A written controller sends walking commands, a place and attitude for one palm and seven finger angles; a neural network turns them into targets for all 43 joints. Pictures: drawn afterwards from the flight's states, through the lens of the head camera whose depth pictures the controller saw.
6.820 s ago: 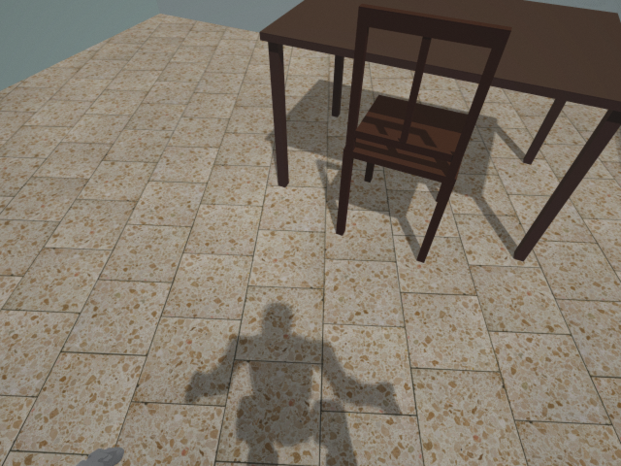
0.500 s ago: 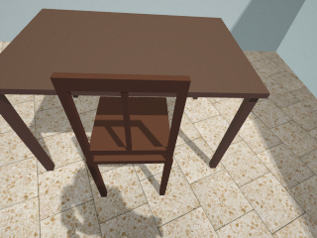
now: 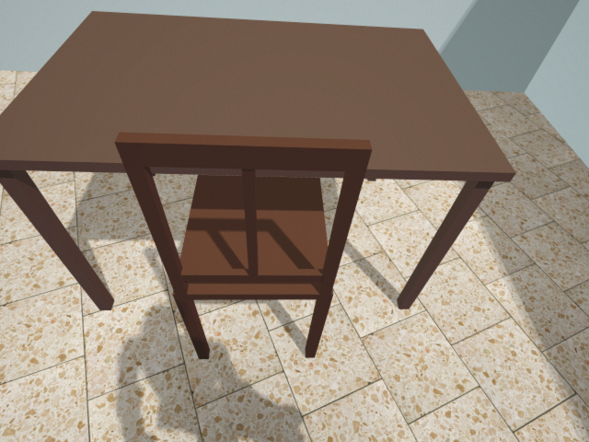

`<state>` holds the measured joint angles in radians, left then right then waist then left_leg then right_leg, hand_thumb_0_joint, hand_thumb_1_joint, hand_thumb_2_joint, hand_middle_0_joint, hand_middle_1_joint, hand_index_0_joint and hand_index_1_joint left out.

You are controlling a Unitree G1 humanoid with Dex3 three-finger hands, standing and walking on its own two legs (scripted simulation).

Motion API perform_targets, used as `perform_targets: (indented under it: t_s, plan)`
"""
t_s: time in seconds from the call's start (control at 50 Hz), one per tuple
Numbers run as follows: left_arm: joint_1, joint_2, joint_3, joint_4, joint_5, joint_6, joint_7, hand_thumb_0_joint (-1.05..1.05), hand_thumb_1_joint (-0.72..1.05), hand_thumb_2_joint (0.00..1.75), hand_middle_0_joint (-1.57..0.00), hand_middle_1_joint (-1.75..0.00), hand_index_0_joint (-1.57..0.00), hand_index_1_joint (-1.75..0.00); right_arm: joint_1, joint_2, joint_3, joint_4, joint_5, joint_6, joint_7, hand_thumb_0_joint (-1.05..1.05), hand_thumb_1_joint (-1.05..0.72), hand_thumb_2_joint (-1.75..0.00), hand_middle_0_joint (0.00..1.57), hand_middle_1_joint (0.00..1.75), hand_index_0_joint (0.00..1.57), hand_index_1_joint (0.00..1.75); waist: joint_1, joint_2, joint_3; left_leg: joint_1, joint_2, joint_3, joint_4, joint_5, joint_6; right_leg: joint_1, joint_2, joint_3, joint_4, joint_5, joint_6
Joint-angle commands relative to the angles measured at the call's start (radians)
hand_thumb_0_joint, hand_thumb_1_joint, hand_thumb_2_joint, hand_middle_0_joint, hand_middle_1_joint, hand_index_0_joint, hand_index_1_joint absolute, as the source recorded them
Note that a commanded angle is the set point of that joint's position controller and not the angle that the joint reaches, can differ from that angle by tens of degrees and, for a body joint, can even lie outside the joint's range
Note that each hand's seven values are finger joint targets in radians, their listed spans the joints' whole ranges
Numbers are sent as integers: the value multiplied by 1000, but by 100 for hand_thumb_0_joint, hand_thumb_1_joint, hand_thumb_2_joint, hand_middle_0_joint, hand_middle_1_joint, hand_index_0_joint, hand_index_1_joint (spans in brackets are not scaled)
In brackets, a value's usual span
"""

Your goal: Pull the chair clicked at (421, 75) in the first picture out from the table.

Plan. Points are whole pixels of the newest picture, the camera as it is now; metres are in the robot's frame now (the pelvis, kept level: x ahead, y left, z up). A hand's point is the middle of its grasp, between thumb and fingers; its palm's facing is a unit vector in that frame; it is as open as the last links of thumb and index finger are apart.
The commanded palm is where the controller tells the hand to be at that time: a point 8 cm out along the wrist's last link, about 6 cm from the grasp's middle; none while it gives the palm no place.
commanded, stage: look again from close up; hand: left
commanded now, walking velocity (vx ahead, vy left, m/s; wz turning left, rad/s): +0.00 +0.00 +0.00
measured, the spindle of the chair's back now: (251, 227) +0.50 +0.12 -0.07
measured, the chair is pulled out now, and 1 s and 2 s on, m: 0.00 0.00 0.00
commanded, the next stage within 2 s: shuffle to correct the standing spot in 0.02 s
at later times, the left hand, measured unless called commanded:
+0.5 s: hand out of the picture -0.04 +0.14 -0.18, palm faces +0.08 -0.98 -0.18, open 7.4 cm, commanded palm none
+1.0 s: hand out of the picture +0.07 +0.07 -0.17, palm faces +0.14 -0.97 -0.18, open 7.3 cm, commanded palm none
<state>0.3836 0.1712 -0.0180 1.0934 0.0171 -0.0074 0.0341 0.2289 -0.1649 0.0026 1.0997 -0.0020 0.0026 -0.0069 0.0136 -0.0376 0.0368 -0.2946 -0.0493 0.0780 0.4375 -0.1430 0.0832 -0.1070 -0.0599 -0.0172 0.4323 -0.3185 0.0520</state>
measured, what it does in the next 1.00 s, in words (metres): steps to the right: right foot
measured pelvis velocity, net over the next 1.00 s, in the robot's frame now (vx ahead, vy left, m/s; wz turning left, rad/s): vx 0.08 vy -0.10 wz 0.09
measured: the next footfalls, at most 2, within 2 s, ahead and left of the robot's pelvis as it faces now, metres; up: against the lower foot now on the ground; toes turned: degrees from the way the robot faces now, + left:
right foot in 0.84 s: +0.11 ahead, -0.18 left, +0.00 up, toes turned +6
left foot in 1.08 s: +0.12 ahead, +0.01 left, +0.00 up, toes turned +8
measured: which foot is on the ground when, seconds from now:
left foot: down 0.00-0.84, up 0.86-1.00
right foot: down 0.00-0.64, up 0.66-0.82, down 0.84-1.00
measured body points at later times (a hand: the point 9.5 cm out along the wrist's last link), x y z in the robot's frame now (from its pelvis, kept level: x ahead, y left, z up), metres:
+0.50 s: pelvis +0.02 -0.03 +0.00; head +0.04 -0.02 +0.45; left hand -0.04 +0.19 -0.16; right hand +0.02 -0.26 -0.16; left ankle +0.06 +0.06 -0.74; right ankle -0.06 -0.15 -0.74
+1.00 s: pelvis +0.08 -0.10 +0.00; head +0.10 -0.10 +0.45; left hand +0.07 +0.12 -0.16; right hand +0.11 -0.33 -0.16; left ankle +0.07 +0.01 -0.71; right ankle +0.06 -0.19 -0.74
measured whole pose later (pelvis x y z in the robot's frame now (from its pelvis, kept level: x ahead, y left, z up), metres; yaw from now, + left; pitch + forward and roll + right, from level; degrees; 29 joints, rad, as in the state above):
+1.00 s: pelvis +0.08 -0.10 +0.00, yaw +5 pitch +1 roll +0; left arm 0.31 0.13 0.02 1.04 0.02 -0.03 0.03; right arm 0.26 -0.17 -0.03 1.09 -0.02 0.02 -0.03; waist 0.01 0.01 0.02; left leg -0.38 0.03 0.05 0.81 -0.42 0.00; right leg -0.20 0.01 -0.10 0.49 -0.30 -0.05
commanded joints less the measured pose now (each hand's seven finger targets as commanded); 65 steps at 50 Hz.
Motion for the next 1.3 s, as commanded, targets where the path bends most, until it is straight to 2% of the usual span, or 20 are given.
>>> perform_targets:
  t_s: [0.0, 0.34, 0.4, 0.48, 0.54, 0.58, 0.62, 0.66, 0.74, 0.78, 0.8, 0.82, 0.84, 0.88, 0.92, 0.96, 1.0, 1.06, 1.12, 1.28]
  plan:
    - [105, 80, 12, -7, 3, -12, 11, 0, 90, 90, -20, -30, -20, -30, 34, -123, -22, -32, 2, -18, -6, 0, -90, -90, 20, 30, 20, 30, -6, 27, 37, 83, 140, -189, -147, -169, -32, -137, -38, 30, -82, 9, -62]
    - [148, 48, 25, 4, 12, 2, -1, 0, 90, 90, -20, -30, -20, -30, 76, -128, -50, -15, -11, -7, -17, 0, -90, -90, 20, 30, 20, 30, -4, 86, 24, 4, 187, -317, -192, -385, 22, -144, 10, -43, 3, -91, -74]
    - [158, 54, 33, -5, 11, 1, -3, 0, 90, 90, -20, -30, -20, -30, 74, -116, -53, -26, -12, -9, -19, 0, -90, -90, 20, 30, 20, 30, 0, 31, 28, -45, 154, -256, -108, -292, 7, -99, -12, -25, -52, -84, -88]
    - [156, 74, 46, -16, 8, 0, 2, 0, 90, 90, -20, -30, -20, -30, 53, -56, -38, -46, -13, -19, -21, 0, -90, -90, 20, 30, 20, 30, -2, -155, 58, -149, 60, -46, 169, -118, -26, -34, -113, 90, -149, -4, -148]
    - [126, 68, 44, -21, 10, -1, 1, 0, 90, 90, -20, -30, -20, -30, 72, -45, -32, -35, -16, -31, -25, 0, -90, -90, 20, 30, 20, 30, -28, -79, 49, -79, 78, -15, 194, -48, -20, -41, -114, 36, -34, 295, -169]
    - [126, 50, 39, -18, 6, 2, -5, 0, 90, 90, -20, -30, -20, -30, 134, -85, -37, -1, -18, -36, -32, 0, -90, -90, 20, 30, 20, 30, -53, 81, 31, 92, 152, -119, 88, 165, 16, -141, -20, -63, 150, 335, -118]
    - [71, 45, 37, -46, 7, -1, -8, 0, 90, 90, -20, -30, -20, -30, 256, -169, -62, 35, -24, -33, -49, 0, -90, -90, 20, 30, 20, 30, -88, 331, -4, 253, 358, -460, -84, 334, 153, -364, 72, -93, 459, -211, -77]
    - [-8, 48, 48, -82, 10, 6, -14, 0, 90, 90, -20, -30, -20, -30, 217, -169, -63, 10, -25, -32, -54, 0, -90, -90, 20, 30, 20, 30, -71, 180, 47, 160, 422, -487, -99, 303, 188, -411, 14, 13, 550, -276, -94]
    - [76, 3, 58, -61, 6, 17, -37, 0, 90, 90, -20, -30, -20, -30, 43, -178, -65, -52, -28, -27, -46, 0, -90, -90, 20, 30, 20, 30, 12, 176, -21, -64, 313, -301, -122, -89, 91, -145, 20, -24, 286, -114, -75]
    - [167, 21, 66, -29, 12, 17, -38, 0, 90, 90, -20, -30, -20, -30, 10, -159, -70, -62, -26, -12, -38, 0, -90, -90, 20, 30, 20, 30, 54, 59, -1, -237, 215, -185, -8, -355, 9, 40, 57, -64, 89, 4, -65]
    - [182, 71, 77, -34, 20, 14, -28, 0, 90, 90, -20, -30, -20, -30, 13, -105, -64, -78, -22, -4, -34, 0, -90, -90, 20, 30, 20, 30, 65, -129, 58, -344, 90, -86, 188, -456, -34, 26, -41, 112, -97, -192, -98]
    - [144, 128, 81, -60, 18, 11, -16, 0, 90, 90, -20, -30, -20, -30, 7, -50, -52, -107, -15, 2, -28, 0, -90, -90, 20, 30, 20, 30, 50, -287, 78, -344, 32, 13, 394, -427, -61, -75, -230, 356, -291, -389, -177]
    - [85, 123, 77, -82, 7, 10, -16, 0, 90, 90, -20, -30, -20, -30, -13, -55, -52, -112, -20, 2, -22, 0, -90, -90, 20, 30, 20, 30, 33, -145, 62, -258, 60, -35, 516, -392, -57, -184, -261, 383, -322, -378, -228]
    - [-5, 72, 62, -90, 2, -19, 1, 0, 90, 90, -20, -30, -20, -30, 5, -46, -45, -91, -22, 1, -18, 0, -90, -90, 20, 30, 20, 30, -9, -104, 120, -276, 108, -76, 565, -291, -65, -190, -244, 343, -291, -108, -225]
    - [-30, 54, 47, -84, 7, -36, 1, 0, 90, 90, -20, -30, -20, -30, 52, -23, -30, -59, -15, -9, -13, 0, -90, -90, 20, 30, 20, 30, -25, -70, 50, -170, 107, -49, 421, -285, -83, -109, -204, 167, -176, 346, -228]
    - [2, 75, 46, -65, 6, -43, 0, 0, 90, 90, -20, -30, -20, -30, 44, -2, -14, -45, -6, -19, -17, 0, -90, -90, 20, 30, 20, 30, 1, -36, -17, -87, 75, -12, 208, -277, -96, 18, -186, 114, -72, 731, -226]
    - [-1, 102, 50, -52, -7, -36, 6, 0, 90, 90, -20, -30, -20, -30, 64, -12, -10, -38, 0, -13, -25, 0, -90, -90, 20, 30, 20, 30, -6, -38, -51, 19, 58, -8, 48, -118, -100, 36, -168, 89, 4, 838, -186]
    - [-10, 100, 56, -77, -12, -14, 13, 0, 90, 90, -20, -30, -20, -30, 55, -92, -28, -56, 0, -7, -34, 0, -90, -90, 20, 30, 20, 30, 2, 15, -59, 166, 161, -69, 3, 367, -63, -59, -106, 46, 70, 660, -105]
    - [-14, 98, 58, -88, -5, 4, 23, 0, 90, 90, -20, -30, -20, -30, 38, -116, -37, -82, -5, 2, -41, 0, -90, -90, 20, 30, 20, 30, 7, 134, -44, 189, 218, -140, 31, 587, -6, -112, -67, 33, 92, 416, -83]
    - [-39, 103, 53, -112, 1, 2, 15, 0, 90, 90, -20, -30, -20, -30, -1, -101, -43, -128, -5, 9, -27, 0, -90, -90, 20, 30, 20, 30, -1, -27, -85, 149, 157, -114, 31, 188, -45, -88, -108, 97, -2, 386, -119]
